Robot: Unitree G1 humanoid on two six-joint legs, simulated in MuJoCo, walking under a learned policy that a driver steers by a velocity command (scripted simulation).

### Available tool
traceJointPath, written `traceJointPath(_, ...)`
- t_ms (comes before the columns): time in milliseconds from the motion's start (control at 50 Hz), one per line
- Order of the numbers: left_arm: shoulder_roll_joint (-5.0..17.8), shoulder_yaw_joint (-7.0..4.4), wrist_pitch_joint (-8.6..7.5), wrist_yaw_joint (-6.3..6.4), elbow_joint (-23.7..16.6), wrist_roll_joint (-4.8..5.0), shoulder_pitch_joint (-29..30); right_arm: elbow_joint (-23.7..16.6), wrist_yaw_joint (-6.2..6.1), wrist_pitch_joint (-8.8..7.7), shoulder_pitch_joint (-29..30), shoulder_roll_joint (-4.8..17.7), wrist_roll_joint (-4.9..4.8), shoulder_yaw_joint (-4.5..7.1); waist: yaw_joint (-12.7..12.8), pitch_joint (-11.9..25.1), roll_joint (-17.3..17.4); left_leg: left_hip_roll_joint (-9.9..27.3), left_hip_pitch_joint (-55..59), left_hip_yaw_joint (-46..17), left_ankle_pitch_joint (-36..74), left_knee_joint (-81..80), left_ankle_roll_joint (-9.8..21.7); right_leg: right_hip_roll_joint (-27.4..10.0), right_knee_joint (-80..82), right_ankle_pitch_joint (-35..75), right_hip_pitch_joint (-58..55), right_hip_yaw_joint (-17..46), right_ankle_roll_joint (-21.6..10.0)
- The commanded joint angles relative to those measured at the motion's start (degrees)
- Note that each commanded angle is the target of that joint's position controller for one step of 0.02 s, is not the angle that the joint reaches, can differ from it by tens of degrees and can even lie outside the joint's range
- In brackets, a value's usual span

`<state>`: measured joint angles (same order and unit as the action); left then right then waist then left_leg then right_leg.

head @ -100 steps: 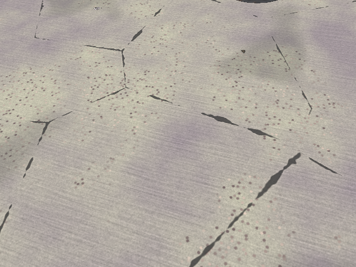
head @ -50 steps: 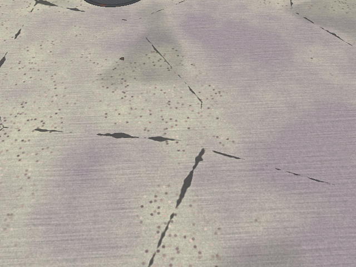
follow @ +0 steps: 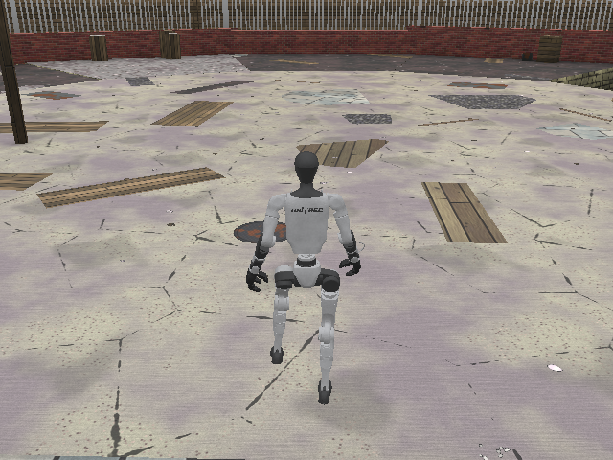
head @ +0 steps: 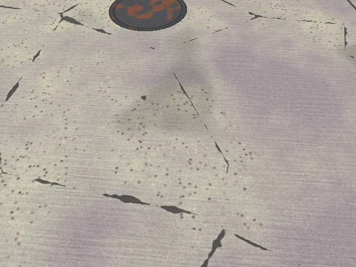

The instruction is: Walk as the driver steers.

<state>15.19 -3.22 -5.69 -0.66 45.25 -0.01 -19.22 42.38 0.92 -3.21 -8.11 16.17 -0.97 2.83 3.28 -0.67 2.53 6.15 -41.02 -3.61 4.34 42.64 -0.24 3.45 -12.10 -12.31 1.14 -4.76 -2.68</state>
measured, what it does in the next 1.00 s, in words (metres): walks ahead, turning left: left foot, then right foot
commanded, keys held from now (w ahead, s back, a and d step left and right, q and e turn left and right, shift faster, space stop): w+q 0.52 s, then w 0.48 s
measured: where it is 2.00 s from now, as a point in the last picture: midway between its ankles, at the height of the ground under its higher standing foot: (128, 139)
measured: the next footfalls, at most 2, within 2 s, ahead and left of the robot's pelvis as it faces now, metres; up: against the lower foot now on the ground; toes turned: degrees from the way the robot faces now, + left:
left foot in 0.18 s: +0.28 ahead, +0.15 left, +0.00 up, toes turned +7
right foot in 0.66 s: +0.60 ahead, +0.03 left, +0.00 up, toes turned +23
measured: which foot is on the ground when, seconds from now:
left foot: up 0.00-0.16, down 0.18-0.68, up 0.70-1.00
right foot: down 0.00-0.18, up 0.20-0.64, down 0.66-1.00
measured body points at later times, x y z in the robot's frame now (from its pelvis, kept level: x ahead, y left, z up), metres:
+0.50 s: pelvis +0.29 +0.08 +0.00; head +0.32 +0.11 +0.45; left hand +0.43 +0.38 -0.08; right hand +0.42 -0.18 -0.10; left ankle +0.24 +0.15 -0.75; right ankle +0.50 -0.06 -0.68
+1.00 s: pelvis +0.56 +0.12 +0.00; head +0.59 +0.13 +0.45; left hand +0.46 +0.38 -0.12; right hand +0.84 -0.02 -0.09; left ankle +0.63 +0.33 -0.69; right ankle +0.56 +0.02 -0.75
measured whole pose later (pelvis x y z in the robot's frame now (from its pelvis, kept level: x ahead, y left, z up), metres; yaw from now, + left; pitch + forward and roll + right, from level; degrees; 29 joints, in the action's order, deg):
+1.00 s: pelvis +0.56 +0.12 +0.00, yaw +23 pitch +2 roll -1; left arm 15.5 -2.5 -4.8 -0.9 47.3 0.7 -21.6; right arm 37.6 0.5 -3.6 -7.5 16.0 -0.3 2.0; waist 5.0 -1.5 2.4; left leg 5.1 -36.6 -3.0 -5.5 42.8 -0.6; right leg 3.4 -15.1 -11.5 5.3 -0.4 -2.8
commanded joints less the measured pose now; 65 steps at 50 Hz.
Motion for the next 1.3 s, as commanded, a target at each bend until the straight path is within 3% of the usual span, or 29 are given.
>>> traceJointPath(20, 9.77, -2.52, -0.45, 0.47, -2.16, 0.47, 0.47, -5.61, 0.96, -0.90, 6.44, 2.47, -0.28, 0.20, 1.11, -3.91, -4.70, -0.87, 1.44, 0.98, 2.73, -5.44, 0.78, -16.82, 5.30, 10.62, 2.17, 3.19, -7.94)
traceJointPath(100, 10.83, -3.10, 1.20, 0.77, -0.80, 1.10, 0.02, -8.33, 2.45, -0.81, 8.14, 3.33, -0.07, 0.39, 0.88, -4.06, -5.49, -2.32, 0.27, 3.57, -7.76, -8.54, 3.64, -19.44, -0.31, 19.65, -6.41, 1.27, -6.29)
traceJointPath(140, 12.70, -3.51, 2.21, 1.34, -1.25, 1.14, 1.56, -8.36, 2.63, -0.56, 3.19, 5.56, 0.11, 1.58, -2.48, 0.54, -7.35, -6.37, 9.45, 7.82, -13.78, -8.83, 5.90, -18.65, -10.34, 41.86, -7.42, -1.32, -4.45)
traceJointPath(160, 12.48, -3.31, 2.81, 1.80, -1.67, 1.01, 2.25, -6.43, 2.38, -0.48, -5.21, 7.98, -0.01, 3.09, -7.09, 5.37, -6.74, -9.33, 20.96, 9.41, -11.98, -11.34, 7.63, -16.47, -21.74, 48.59, -4.78, -3.94, -2.61)
traceJointPath(180, 10.72, -2.42, 2.66, 2.36, -2.85, 0.13, 1.35, -4.38, 1.51, -0.16, -15.38, 12.58, -0.29, 5.04, -11.17, 11.70, -2.74, -5.29, 39.21, 0.83, -8.91, -11.05, 10.79, -14.21, -38.18, 38.40, 7.55, -4.72, -0.04)
traceJointPath(200, 2.89, 0.35, 1.08, 1.44, -6.01, -1.34, -4.52, -4.21, 1.14, -0.26, -17.16, 19.29, -0.57, 6.25, -6.13, 18.06, 13.40, 9.71, 61.21, -31.47, -18.63, -15.39, 21.97, -2.58, -60.43, -9.79, 34.84, -1.98, 4.29)
traceJointPath(220, 6.52, 0.02, -1.09, 0.63, -5.77, -0.01, -0.16, -5.43, 1.17, -0.63, -18.97, 14.27, -0.52, 4.83, -9.71, 24.91, 8.77, 12.76, 66.17, -44.97, -24.00, -23.87, 23.57, -0.95, -67.88, -20.08, 42.19, 10.33, 3.79)
traceJointPath(240, 9.51, -0.73, -2.23, 0.03, -7.52, 2.03, 5.01, -5.23, 1.01, -0.80, -17.12, 11.45, 0.11, 3.96, -10.60, 17.34, 5.78, 11.20, 61.73, -36.26, -20.41, -24.48, 20.54, -3.92, -68.20, -15.56, 46.49, 11.36, 2.61)
traceJointPath(280, 8.73, -0.40, -2.99, 0.62, -8.65, 0.18, 9.06, -6.54, 0.64, -0.73, -10.17, 8.97, 0.12, 3.15, -6.69, 8.07, -2.71, 6.98, 45.39, -24.35, -8.62, -25.06, 17.75, -8.04, -58.94, -8.32, 42.74, 10.06, 2.24)
traceJointPath(360, 7.67, -0.65, -0.63, 0.78, -8.47, -0.97, 6.66, -7.73, -0.19, -0.89, -6.68, 7.99, 0.46, 2.63, -2.31, 4.29, -0.44, 3.50, 32.11, -17.16, 2.70, -29.00, 18.02, -9.39, -50.10, -4.76, 35.59, 9.10, 4.76)
traceJointPath(440, 5.19, 0.36, -0.15, 0.87, -10.29, -1.16, 14.51, -6.15, -1.53, -0.55, -9.33, 9.79, -0.09, 3.12, -4.54, 1.29, 0.25, -0.57, 27.29, -11.62, 1.99, -29.21, 15.13, -7.05, -33.92, 8.85, 34.29, 7.74, 6.86)
traceJointPath(580, 6.52, -0.07, -1.56, -0.87, -11.76, 0.08, 22.57, -3.21, -2.13, 0.57, -14.57, 8.92, -0.51, 2.83, -7.86, 0.88, 2.94, 1.46, 33.43, -16.89, -6.89, -23.59, 11.85, -3.73, -16.84, 16.40, 28.15, 8.79, 4.69)
traceJointPath(640, 7.94, -1.11, -2.14, -0.86, -10.70, -0.04, 17.69, -2.78, -2.04, 1.04, -13.40, 8.75, -0.05, 2.86, -4.82, 1.34, 4.96, 2.16, 36.83, -18.31, 1.71, -18.18, 10.37, -3.09, -13.59, 10.38, 22.02, 6.94, 1.27)
traceJointPath(660, 9.48, -1.99, -2.39, -0.54, -9.44, -0.48, 12.23, -3.19, -1.84, 1.02, -12.81, 7.34, 0.17, 2.36, -2.15, 5.18, 4.28, -0.66, 35.98, -16.36, 7.54, -11.51, 8.96, -3.97, -12.75, 11.27, 13.18, 7.00, -0.80)
traceJointPath(680, 12.21, -2.76, -2.46, -0.17, -8.59, -1.13, 3.32, -4.50, -1.74, 0.88, -12.30, 5.32, 0.98, 1.38, 1.76, 13.30, -0.12, -3.69, 29.19, -12.84, 0.80, 2.86, 6.95, -12.11, -15.11, 12.85, -1.58, 15.15, -4.73)
traceJointPath(700, 16.50, -4.18, -1.70, -0.42, -5.87, -1.29, -3.24, -4.35, -1.68, 0.24, -20.98, 2.01, -0.49, 0.32, -0.33, 20.36, -17.57, -12.52, 8.12, -6.24, -25.78, 22.74, 2.16, -23.65, -11.95, 1.76, -21.48, 39.69, -14.89)
traceJointPath(720, 11.94, -3.23, -1.47, -0.93, -5.42, 0.76, -4.23, -3.72, -1.72, -0.23, -20.70, 5.61, -0.90, 0.61, 0.67, 17.70, -16.81, -10.74, -0.74, -8.18, -37.10, 30.12, 1.65, -26.04, -6.11, -11.94, -21.25, 50.21, -15.23)
traceJointPath(740, 8.81, -2.33, -1.21, -0.71, -5.79, 1.01, -1.31, -4.45, -1.60, -0.31, -13.80, 8.86, -1.14, 1.53, 1.89, 9.16, -10.27, -8.21, -3.76, -8.17, -32.35, 32.65, 1.59, -24.01, -4.83, -14.45, -14.11, 43.07, -12.82)
traceJointPath(780, 7.00, -1.37, -0.51, -0.57, -6.16, -0.08, 3.75, -6.68, -1.45, -0.70, -6.20, 7.90, 0.44, 1.43, -0.13, 1.05, -4.47, -4.06, -2.27, -4.09, -25.38, 27.75, 1.48, -19.43, -2.42, -4.04, -0.90, 31.57, -11.00)
traceJointPath(820, 5.76, -0.76, -0.66, -0.53, -5.86, -0.57, 4.86, -6.56, -1.02, -0.75, -7.21, 6.01, 0.53, 1.31, -2.47, 0.75, -7.17, -1.68, 2.53, -2.72, -22.52, 22.63, 1.22, -16.10, -0.20, 3.85, 4.39, 25.65, -10.16)
traceJointPath(960, 10.00, -1.62, -0.14, 0.02, -2.54, 0.89, 1.73, -8.55, -0.42, -1.22, 1.54, 1.83, 0.83, -0.54, -0.29, -0.23, -6.61, -1.05, 5.54, 1.47, -8.18, 0.02, -0.55, -13.84, 3.28, 14.73, 7.16, 13.89, -9.86)
traceJointPath(1100, 11.69, -1.76, 1.55, 0.17, 1.13, 1.63, -3.70, -11.57, 1.16, -2.02, 10.09, 3.44, -0.17, -0.01, 1.57, -2.19, -7.33, -3.74, 9.44, 2.56, -6.67, -12.25, 1.72, -17.08, -0.62, 15.91, 0.40, 13.68, -7.48)
traceJointPath(1160, 11.99, -1.70, 2.32, 0.61, 1.29, 1.59, -2.30, -8.53, 0.81, -2.10, -1.09, 7.17, 0.41, 2.04, -5.28, 4.30, -6.62, -6.51, 27.18, 5.16, -8.41, -16.67, 5.21, -14.28, -14.05, 32.66, 0.97, 10.11, -4.70)
traceJointPath(1180, 9.55, -0.60, 2.09, 0.65, 0.12, 0.73, -1.80, -6.81, 0.16, -1.98, -10.81, 10.47, 1.12, 3.27, -9.61, 11.69, -3.92, 0.24, 43.54, -1.55, -6.75, -14.46, 8.39, -11.58, -27.95, 25.98, 10.19, 8.38, -2.63)
traceJointPath(1200, 3.45, 1.45, 1.06, 0.49, -1.54, 0.25, -7.30, -6.12, -0.25, -1.42, -16.50, 16.26, 1.95, 4.66, -9.01, 20.05, 10.08, 15.25, 64.29, -25.18, -13.33, -16.62, 16.70, -2.83, -50.14, -1.76, 32.74, 4.29, 1.75)
traceJointPath(1220, 6.57, 0.78, 0.20, 0.30, -0.66, 1.21, -6.30, -5.61, -0.14, -1.09, -18.07, 11.75, 1.33, 3.61, -10.38, 21.95, 10.60, 17.49, 63.36, -36.25, -20.97, -23.13, 18.25, -2.22, -58.38, -20.52, 39.93, 11.56, 1.72)
traceJointPath(1240, 10.46, -0.57, 0.00, 0.08, -1.76, 2.63, -1.92, -5.42, -0.16, -1.14, -14.64, 9.30, 0.98, 2.62, -9.77, 12.51, 6.43, 15.73, 55.78, -28.06, -23.04, -24.52, 15.57, -5.06, -61.14, -16.94, 43.79, 12.35, 1.31)
traceJointPath(1280, 9.31, -0.70, 0.64, 0.24, -2.54, 1.92, 2.44, -5.47, 0.15, -1.47, -7.64, 5.72, 1.10, 1.46, -6.40, 3.72, 2.63, 10.66, 41.69, -15.78, -18.52, -28.58, 12.77, -9.06, -56.48, -8.41, 41.34, 10.21, 1.81)
traceJointPath(1300, 8.60, -0.97, 1.45, 0.42, -2.13, 1.57, 1.51, -5.33, 0.30, -2.04, -5.53, 4.59, 1.42, 1.18, -4.46, 1.97, 3.90, 8.84, 36.82, -11.55, -15.43, -30.80, 11.80, -10.51, -54.46, -5.46, 38.12, 10.63, 2.20)
Velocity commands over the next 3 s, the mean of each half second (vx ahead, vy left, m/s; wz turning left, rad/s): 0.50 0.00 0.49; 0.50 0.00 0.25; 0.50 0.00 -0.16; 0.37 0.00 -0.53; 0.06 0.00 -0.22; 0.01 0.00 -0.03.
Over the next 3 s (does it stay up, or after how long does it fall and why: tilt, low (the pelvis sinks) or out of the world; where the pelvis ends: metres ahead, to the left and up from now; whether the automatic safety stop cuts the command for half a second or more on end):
stays up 1.13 0.29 -0.01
